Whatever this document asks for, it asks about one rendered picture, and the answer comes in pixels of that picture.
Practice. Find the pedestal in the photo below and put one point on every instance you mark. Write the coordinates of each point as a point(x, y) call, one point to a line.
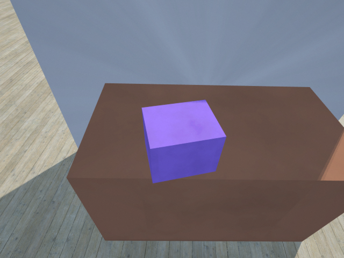
point(280, 176)

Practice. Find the carton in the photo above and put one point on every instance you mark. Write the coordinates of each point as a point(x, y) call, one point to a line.
point(182, 140)

